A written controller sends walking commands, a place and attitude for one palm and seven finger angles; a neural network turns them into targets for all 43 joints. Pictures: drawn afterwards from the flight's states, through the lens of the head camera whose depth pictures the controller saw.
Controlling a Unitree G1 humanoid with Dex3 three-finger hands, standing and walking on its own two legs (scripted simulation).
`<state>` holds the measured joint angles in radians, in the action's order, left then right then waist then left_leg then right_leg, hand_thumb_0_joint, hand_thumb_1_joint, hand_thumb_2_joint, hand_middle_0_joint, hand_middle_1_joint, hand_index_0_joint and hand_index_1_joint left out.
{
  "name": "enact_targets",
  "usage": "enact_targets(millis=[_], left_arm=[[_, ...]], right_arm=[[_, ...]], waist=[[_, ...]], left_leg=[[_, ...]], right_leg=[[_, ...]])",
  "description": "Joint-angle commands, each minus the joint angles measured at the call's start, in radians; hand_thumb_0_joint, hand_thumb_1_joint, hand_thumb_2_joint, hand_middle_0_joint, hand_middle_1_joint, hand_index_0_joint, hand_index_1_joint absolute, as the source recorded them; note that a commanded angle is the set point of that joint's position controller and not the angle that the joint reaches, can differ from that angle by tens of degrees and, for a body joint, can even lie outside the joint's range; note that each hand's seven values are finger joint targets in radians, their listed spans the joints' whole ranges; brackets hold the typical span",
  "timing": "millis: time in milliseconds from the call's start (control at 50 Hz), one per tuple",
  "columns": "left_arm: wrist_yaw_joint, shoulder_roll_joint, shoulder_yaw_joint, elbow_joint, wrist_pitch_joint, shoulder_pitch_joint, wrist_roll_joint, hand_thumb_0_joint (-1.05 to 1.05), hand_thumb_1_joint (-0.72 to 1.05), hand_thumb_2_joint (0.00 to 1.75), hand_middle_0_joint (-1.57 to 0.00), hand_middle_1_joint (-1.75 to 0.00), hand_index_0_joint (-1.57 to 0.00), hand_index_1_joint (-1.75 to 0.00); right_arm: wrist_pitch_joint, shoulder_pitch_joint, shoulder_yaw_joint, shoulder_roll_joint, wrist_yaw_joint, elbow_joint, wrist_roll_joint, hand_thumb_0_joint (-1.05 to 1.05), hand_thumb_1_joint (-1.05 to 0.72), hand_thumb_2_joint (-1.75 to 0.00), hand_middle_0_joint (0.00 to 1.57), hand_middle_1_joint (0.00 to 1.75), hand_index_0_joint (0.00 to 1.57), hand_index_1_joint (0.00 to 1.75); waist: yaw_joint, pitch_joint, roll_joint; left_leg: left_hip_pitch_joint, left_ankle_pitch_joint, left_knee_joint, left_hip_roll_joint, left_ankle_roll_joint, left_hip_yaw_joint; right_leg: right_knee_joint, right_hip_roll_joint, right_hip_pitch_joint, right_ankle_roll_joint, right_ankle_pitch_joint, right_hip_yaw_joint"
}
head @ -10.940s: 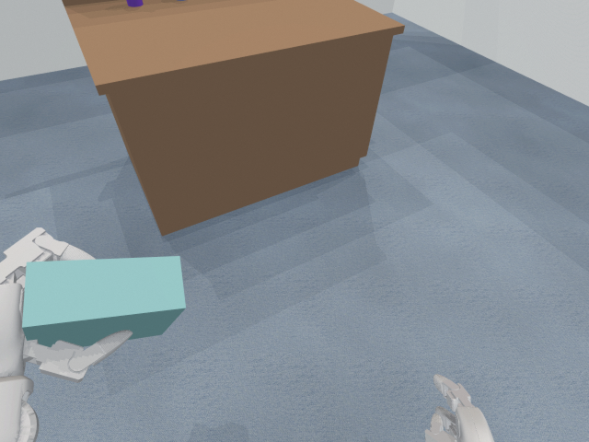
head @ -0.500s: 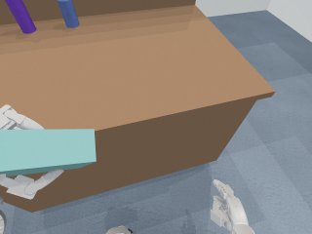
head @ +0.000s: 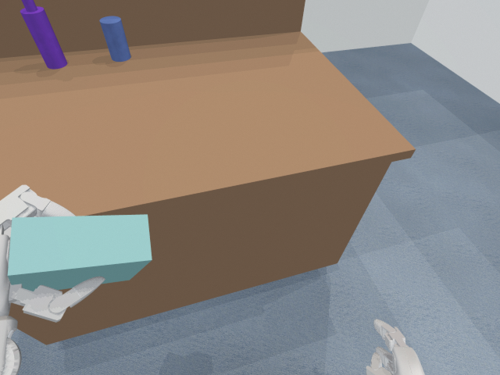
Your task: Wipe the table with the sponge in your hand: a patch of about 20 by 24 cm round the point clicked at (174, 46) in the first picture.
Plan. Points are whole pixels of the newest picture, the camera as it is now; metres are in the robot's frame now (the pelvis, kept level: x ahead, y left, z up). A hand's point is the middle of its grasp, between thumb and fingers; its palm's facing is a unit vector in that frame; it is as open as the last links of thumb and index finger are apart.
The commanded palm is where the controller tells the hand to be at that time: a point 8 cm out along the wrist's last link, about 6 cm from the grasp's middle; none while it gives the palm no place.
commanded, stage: come to a stop and stand still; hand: left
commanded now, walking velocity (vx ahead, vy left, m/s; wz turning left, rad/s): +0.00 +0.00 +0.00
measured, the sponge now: (102, 253) +0.23 +0.21 +0.14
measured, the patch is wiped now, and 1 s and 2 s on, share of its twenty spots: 0.00 0.00 0.00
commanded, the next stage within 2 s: look again from close up in 1.08 s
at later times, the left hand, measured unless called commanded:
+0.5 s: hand (56, 253) +0.21 +0.25 +0.15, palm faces +0.38 -0.82 -0.42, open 10.1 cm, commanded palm +0.16 +0.29 +0.18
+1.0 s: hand (66, 240) +0.23 +0.24 +0.16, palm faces +0.38 -0.83 -0.40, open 10.1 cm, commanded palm +0.18 +0.29 +0.18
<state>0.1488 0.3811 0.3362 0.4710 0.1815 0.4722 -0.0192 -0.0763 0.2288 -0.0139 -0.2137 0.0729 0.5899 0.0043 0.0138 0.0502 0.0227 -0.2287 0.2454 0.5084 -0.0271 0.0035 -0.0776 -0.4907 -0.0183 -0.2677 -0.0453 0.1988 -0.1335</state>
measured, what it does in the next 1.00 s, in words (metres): stands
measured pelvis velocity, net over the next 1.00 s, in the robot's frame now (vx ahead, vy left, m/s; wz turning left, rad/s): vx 0.02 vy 0.01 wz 0.00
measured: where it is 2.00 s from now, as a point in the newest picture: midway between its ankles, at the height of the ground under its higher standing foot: outside the picture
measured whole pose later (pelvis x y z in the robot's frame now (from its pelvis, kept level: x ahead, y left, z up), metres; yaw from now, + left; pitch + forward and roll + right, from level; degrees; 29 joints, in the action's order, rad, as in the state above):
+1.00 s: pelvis +0.02 +0.01 +0.00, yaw +0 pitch -1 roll +0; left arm 0.16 0.35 0.30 0.47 0.16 0.48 -0.03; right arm -0.06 0.20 -0.03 -0.20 0.06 0.59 0.00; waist 0.01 0.04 -0.01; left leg -0.22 0.26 0.50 -0.01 0.01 -0.04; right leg -0.45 -0.03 -0.25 -0.07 0.20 -0.13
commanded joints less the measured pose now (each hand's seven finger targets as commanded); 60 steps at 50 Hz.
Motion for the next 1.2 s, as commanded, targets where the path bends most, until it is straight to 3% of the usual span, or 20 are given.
enact_targets(millis=[0, 40, 60, 100, 160, 220, 240, 300, 340, 380, 460, 500, 620, 640, 740, 860, 1020, 1140, 1160, 1180], left_arm=[[0.018, 0.126, 0.081, 0.207, 0.072, -0.106, -0.009, 0.0, 0.1, 1.3, -1.2, -1.6, -1.2, -1.6], [0.022, 0.143, 0.087, 0.218, 0.063, -0.132, -0.011, 0.0, 0.1, 1.3, -1.2, -1.6, -1.2, -1.6], [0.023, 0.136, 0.076, 0.216, 0.057, -0.137, -0.012, 0.0, 0.1, 1.3, -1.2, -1.6, -1.2, -1.6], [0.028, 0.141, 0.077, 0.213, 0.047, -0.145, -0.011, 0.0, 0.1, 1.3, -1.2, -1.6, -1.2, -1.6], [0.03, 0.149, 0.088, 0.215, 0.044, -0.131, -0.014, 0.0, 0.1, 1.3, -1.2, -1.6, -1.2, -1.6], [0.026, 0.144, 0.092, 0.202, 0.046, -0.098, -0.011, 0.0, 0.1, 1.3, -1.2, -1.6, -1.2, -1.6], [0.025, 0.15, 0.101, 0.213, 0.048, -0.107, -0.01, 0.0, 0.1, 1.3, -1.2, -1.6, -1.2, -1.6], [0.025, 0.134, 0.09, 0.214, 0.058, -0.086, -0.005, 0.0, 0.1, 1.3, -1.2, -1.6, -1.2, -1.6], [0.024, 0.14, 0.103, 0.214, 0.062, -0.08, -0.004, 0.0, 0.1, 1.3, -1.2, -1.6, -1.2, -1.6], [0.025, 0.133, 0.096, 0.192, 0.062, -0.059, -0.008, 0.0, 0.1, 1.3, -1.2, -1.6, -1.2, -1.6], [0.028, 0.135, 0.084, 0.228, 0.063, -0.089, -0.011, 0.0, 0.1, 1.3, -1.2, -1.6, -1.2, -1.6], [0.03, 0.136, 0.085, 0.225, 0.062, -0.078, -0.011, 0.0, 0.1, 1.3, -1.2, -1.6, -1.2, -1.6], [0.031, 0.136, 0.096, 0.218, 0.063, -0.065, -0.014, 0.0, 0.1, 1.3, -1.2, -1.6, -1.2, -1.6], [0.031, 0.141, 0.099, 0.226, 0.064, -0.075, -0.015, 0.0, 0.1, 1.3, -1.2, -1.6, -1.2, -1.6], [0.03, 0.142, 0.101, 0.234, 0.066, -0.064, -0.017, 0.0, 0.1, 1.3, -1.2, -1.6, -1.2, -1.6], [0.03, 0.135, 0.094, 0.226, 0.061, -0.056, -0.022, 0.0, 0.1, 1.3, -1.2, -1.6, -1.2, -1.6], [0.032, 0.14, 0.096, 0.219, 0.053, -0.054, -0.024, 0.0, 0.1, 1.3, -1.2, -1.6, -1.2, -1.6], [0.034, 0.148, 0.103, 0.242, 0.054, -0.057, -0.024, 0.0, 0.1, 1.3, -1.2, -1.6, -1.2, -1.6], [0.02, 0.924, 0.67, 0.44, 0.135, -1.085, 0.126, 0.0, 0.1, 1.3, -1.2, -1.6, -1.2, -1.6], [-0.03, 0.363, 0.306, -0.132, 0.098, -0.552, 0.029, 0.0, 0.1, 1.3, -1.2, -1.6, -1.2, -1.6]], right_arm=[[-0.065, -0.085, 0.036, -0.104, 0.001, -0.14, -0.002, 0.0, -0.9, -0.9, 0.2, 0.3, 0.2, 0.3], [-0.063, -0.078, 0.037, -0.1, -0.003, -0.13, 0.0, 0.0, -0.9, -0.9, 0.2, 0.3, 0.2, 0.3], [-0.06, -0.078, 0.033, -0.09, -0.003, -0.128, 0.0, 0.0, -0.9, -0.9, 0.2, 0.3, 0.2, 0.3], [-0.053, -0.085, 0.027, -0.088, -0.005, -0.125, 0.004, 0.0, -0.9, -0.9, 0.2, 0.3, 0.2, 0.3], [-0.041, -0.099, 0.019, -0.089, -0.001, -0.129, 0.006, 0.0, -0.9, -0.9, 0.2, 0.3, 0.2, 0.3], [-0.033, -0.102, 0.015, -0.095, -0.001, -0.142, 0.005, 0.0, -0.9, -0.9, 0.2, 0.3, 0.2, 0.3], [-0.034, -0.107, 0.016, -0.097, 0.001, -0.147, 0.007, 0.0, -0.9, -0.9, 0.2, 0.3, 0.2, 0.3], [-0.041, -0.099, 0.018, -0.098, 0.001, -0.148, 0.002, 0.0, -0.9, -0.9, 0.2, 0.3, 0.2, 0.3], [-0.053, -0.095, 0.017, -0.097, 0.001, -0.152, 0.004, 0.0, -0.9, -0.9, 0.2, 0.3, 0.2, 0.3], [-0.058, -0.082, 0.02, -0.097, 0.0, -0.141, 0.0, 0.0, -0.9, -0.9, 0.2, 0.3, 0.2, 0.3], [-0.064, -0.082, 0.028, -0.101, -0.002, -0.135, -0.003, 0.0, -0.9, -0.9, 0.2, 0.3, 0.2, 0.3], [-0.061, -0.084, 0.029, -0.103, -0.001, -0.132, -0.001, 0.0, -0.9, -0.9, 0.2, 0.3, 0.2, 0.3], [-0.047, -0.093, 0.03, -0.105, 0.001, -0.138, -0.003, 0.0, -0.9, -0.9, 0.2, 0.3, 0.2, 0.3], [-0.046, -0.096, 0.03, -0.109, 0.002, -0.14, -0.001, 0.0, -0.9, -0.9, 0.2, 0.3, 0.2, 0.3], [-0.044, -0.099, 0.031, -0.108, 0.004, -0.149, -0.003, 0.0, -0.9, -0.9, 0.2, 0.3, 0.2, 0.3], [-0.038, -0.096, 0.029, -0.102, 0.004, -0.151, -0.005, 0.0, -0.9, -0.9, 0.2, 0.3, 0.2, 0.3], [-0.023, -0.1, 0.028, -0.1, 0.002, -0.151, -0.005, 0.0, -0.9, -0.9, 0.2, 0.3, 0.2, 0.3], [-0.024, -0.106, 0.028, -0.106, 0.004, -0.157, -0.004, 0.0, -0.9, -0.9, 0.2, 0.3, 0.2, 0.3], [-0.092, 0.084, 0.072, -0.118, -0.002, -0.115, 0.019, 0.0, -0.9, -0.9, 0.2, 0.3, 0.2, 0.3], [-0.092, -0.018, 0.033, -0.036, -0.011, -0.08, 0.008, 0.0, -0.9, -0.9, 0.2, 0.3, 0.2, 0.3]], waist=[[-0.003, -0.094, -0.064], [-0.009, -0.108, -0.013], [-0.013, -0.106, 0.02], [-0.015, -0.098, 0.022], [-0.01, -0.093, -0.013], [-0.006, -0.057, -0.089], [-0.004, -0.06, -0.126], [-0.001, -0.09, -0.14], [0.003, -0.12, -0.143], [0.002, -0.127, -0.081], [-0.006, -0.154, -0.051], [-0.005, -0.147, -0.076], [-0.005, -0.14, -0.07], [-0.005, -0.136, -0.099], [-0.005, -0.166, -0.094], [-0.01, -0.172, -0.065], [-0.011, -0.154, -0.055], [-0.009, -0.161, -0.086], [0.009, 0.02, 0.102], [0.013, -0.201, 0.09]], left_leg=[[-0.139, 0.177, -0.105, -0.074, 0.014, 0.089], [-0.06, 0.147, -0.011, -0.038, 0.006, 0.063], [-0.034, 0.132, 0.021, -0.029, 0.004, 0.064], [-0.008, 0.106, 0.034, -0.023, 0.007, 0.077], [-0.016, 0.091, -0.058, -0.045, 0.015, 0.109], [-0.102, 0.179, -0.172, -0.083, 0.026, 0.15], [-0.141, 0.2, -0.213, -0.093, 0.026, 0.163], [-0.162, 0.125, -0.235, -0.122, 0.033, 0.185], [-0.173, 0.067, -0.227, -0.117, 0.028, 0.173], [-0.154, 0.039, -0.181, -0.103, 0.022, 0.153], [-0.077, -0.012, -0.105, -0.068, 0.006, 0.12], [-0.068, -0.009, -0.109, -0.068, 0.008, 0.125], [-0.074, -0.042, -0.126, -0.083, 0.011, 0.139], [-0.079, -0.053, -0.135, -0.086, 0.009, 0.142], [-0.067, -0.139, -0.126, -0.098, 0.008, 0.144], [-0.06, -0.153, -0.096, -0.087, 0.0, 0.131], [-0.062, -0.09, -0.082, -0.072, 0.005, 0.129], [-0.071, -0.123, -0.106, -0.084, 0.004, 0.143], [-0.144, -0.103, 0.043, -0.031, 0.013, 0.027], [-0.058, -0.048, 0.047, 0.041, 0.022, 0.06]], right_leg=[[0.159, 0.125, 0.112, 0.032, 0.11, 0.241], [0.244, 0.187, 0.029, 0.007, 0.219, 0.321], [0.27, 0.208, 0.003, -0.003, 0.26, 0.336], [0.289, 0.219, -0.034, -0.013, 0.306, 0.331], [0.249, 0.175, -0.004, 0.004, 0.282, 0.262], [0.207, 0.114, 0.047, 0.028, 0.273, 0.215], [0.178, 0.09, 0.086, 0.036, 0.247, 0.192], [0.098, 0.063, 0.177, 0.04, 0.048, 0.155], [0.073, 0.063, 0.219, 0.045, -0.017, 0.146], [0.097, 0.083, 0.212, 0.04, -0.048, 0.173], [0.132, 0.13, 0.164, 0.018, -0.057, 0.218], [0.137, 0.131, 0.145, 0.016, -0.033, 0.219], [0.119, 0.115, 0.152, 0.024, -0.06, 0.198], [0.112, 0.112, 0.154, 0.024, -0.069, 0.188], [0.078, 0.105, 0.188, 0.029, -0.17, 0.168], [0.084, 0.125, 0.191, 0.022, -0.217, 0.185], [0.127, 0.143, 0.156, 0.016, -0.117, 0.208], [0.104, 0.127, 0.184, 0.023, -0.146, 0.178], [0.24, 0.103, -0.005, 0.166, -0.223, 0.238], [0.172, 0.205, 0.093, 0.025, -0.177, 0.252]])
